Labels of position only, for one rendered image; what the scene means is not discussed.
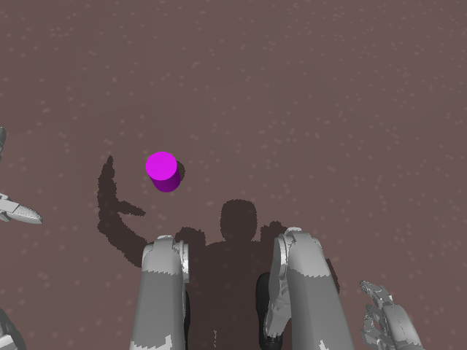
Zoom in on can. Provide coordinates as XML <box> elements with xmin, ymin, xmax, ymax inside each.
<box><xmin>146</xmin><ymin>152</ymin><xmax>181</xmax><ymax>193</ymax></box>

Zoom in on left robot hand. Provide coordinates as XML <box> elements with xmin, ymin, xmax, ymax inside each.
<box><xmin>0</xmin><ymin>126</ymin><xmax>43</xmax><ymax>224</ymax></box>

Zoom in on right robot foot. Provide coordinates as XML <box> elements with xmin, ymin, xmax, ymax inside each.
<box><xmin>255</xmin><ymin>272</ymin><xmax>282</xmax><ymax>350</ymax></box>

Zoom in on left robot arm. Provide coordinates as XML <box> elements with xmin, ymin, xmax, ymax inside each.
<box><xmin>0</xmin><ymin>308</ymin><xmax>27</xmax><ymax>350</ymax></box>

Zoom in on right robot hand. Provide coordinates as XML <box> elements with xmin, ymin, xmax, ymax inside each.
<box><xmin>360</xmin><ymin>280</ymin><xmax>422</xmax><ymax>350</ymax></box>

